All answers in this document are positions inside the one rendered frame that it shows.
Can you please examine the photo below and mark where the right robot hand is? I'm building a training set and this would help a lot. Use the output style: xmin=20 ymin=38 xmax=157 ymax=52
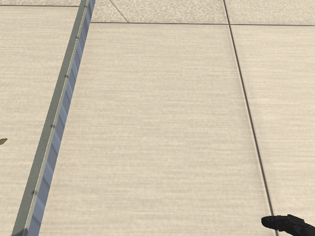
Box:
xmin=261 ymin=214 xmax=315 ymax=236

